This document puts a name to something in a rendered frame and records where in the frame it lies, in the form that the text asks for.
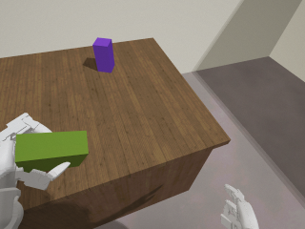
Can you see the robot right hand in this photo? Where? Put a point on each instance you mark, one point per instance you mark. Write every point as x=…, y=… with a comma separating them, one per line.
x=243, y=216

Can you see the left robot forearm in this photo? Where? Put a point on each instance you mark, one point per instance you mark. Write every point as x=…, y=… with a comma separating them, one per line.
x=11, y=211

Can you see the robot left hand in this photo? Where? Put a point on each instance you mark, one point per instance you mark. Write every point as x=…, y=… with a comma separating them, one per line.
x=9, y=172

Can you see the table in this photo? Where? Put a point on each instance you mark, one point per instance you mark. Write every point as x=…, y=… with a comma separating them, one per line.
x=148, y=132

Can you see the sponge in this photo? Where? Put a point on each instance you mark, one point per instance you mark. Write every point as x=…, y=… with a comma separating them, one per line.
x=45, y=151

